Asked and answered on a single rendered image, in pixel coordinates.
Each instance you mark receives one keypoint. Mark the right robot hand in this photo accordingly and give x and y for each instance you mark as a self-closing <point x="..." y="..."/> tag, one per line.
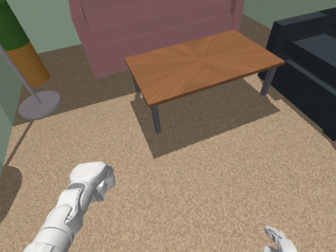
<point x="279" y="238"/>

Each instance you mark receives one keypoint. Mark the tin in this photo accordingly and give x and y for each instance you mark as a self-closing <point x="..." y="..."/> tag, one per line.
<point x="102" y="188"/>

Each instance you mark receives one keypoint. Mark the potted plant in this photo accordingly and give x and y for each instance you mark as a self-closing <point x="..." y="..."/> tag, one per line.
<point x="17" y="45"/>

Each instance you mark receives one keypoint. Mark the armchair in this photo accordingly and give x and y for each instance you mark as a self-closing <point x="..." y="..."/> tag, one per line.
<point x="307" y="44"/>

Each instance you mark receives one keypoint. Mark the left robot hand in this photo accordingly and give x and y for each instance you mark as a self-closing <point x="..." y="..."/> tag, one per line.
<point x="94" y="173"/>

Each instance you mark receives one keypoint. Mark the left robot arm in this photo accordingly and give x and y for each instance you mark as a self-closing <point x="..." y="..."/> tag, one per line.
<point x="65" y="220"/>

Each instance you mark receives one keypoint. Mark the floor lamp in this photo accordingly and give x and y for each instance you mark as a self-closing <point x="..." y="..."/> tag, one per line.
<point x="39" y="104"/>

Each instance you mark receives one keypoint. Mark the coffee table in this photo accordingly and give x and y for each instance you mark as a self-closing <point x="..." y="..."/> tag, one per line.
<point x="180" y="70"/>

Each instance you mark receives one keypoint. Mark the sofa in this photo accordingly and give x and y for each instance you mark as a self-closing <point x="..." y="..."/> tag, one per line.
<point x="111" y="30"/>

